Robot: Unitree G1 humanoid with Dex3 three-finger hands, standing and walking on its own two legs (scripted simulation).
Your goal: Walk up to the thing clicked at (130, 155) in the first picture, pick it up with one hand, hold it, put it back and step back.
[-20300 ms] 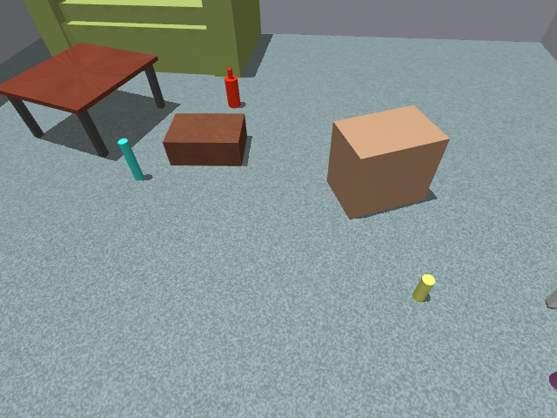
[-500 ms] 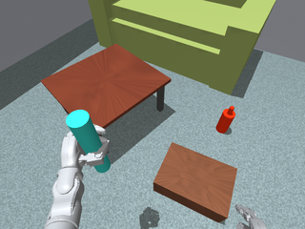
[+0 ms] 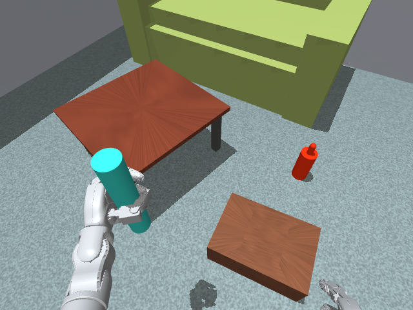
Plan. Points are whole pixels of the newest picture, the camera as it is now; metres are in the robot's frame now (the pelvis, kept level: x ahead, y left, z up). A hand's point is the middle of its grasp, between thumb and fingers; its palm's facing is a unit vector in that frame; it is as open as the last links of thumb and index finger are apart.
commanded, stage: crouch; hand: left
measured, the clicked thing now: (127, 198) +0.33 +0.18 +0.03
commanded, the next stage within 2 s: lower in 1.92 s
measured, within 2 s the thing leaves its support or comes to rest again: neither
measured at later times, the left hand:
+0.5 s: hand (138, 213) +0.33 +0.18 -0.05, palm faces +0.12 -0.99 +0.00, open 6.2 cm
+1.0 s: hand (151, 240) +0.36 +0.20 -0.30, palm faces +0.15 -0.99 -0.03, open 6.2 cm
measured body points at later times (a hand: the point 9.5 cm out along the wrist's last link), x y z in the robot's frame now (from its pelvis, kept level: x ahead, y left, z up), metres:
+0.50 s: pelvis -0.02 +0.00 -0.04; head +0.08 +0.02 +0.40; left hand +0.32 +0.23 -0.04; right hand +0.11 -0.25 -0.15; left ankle +0.00 +0.13 -0.71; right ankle +0.00 -0.13 -0.71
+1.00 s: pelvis -0.06 +0.00 -0.25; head +0.13 +0.03 +0.16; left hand +0.35 +0.25 -0.29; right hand +0.06 -0.26 -0.38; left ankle +0.00 +0.13 -0.71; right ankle +0.00 -0.13 -0.71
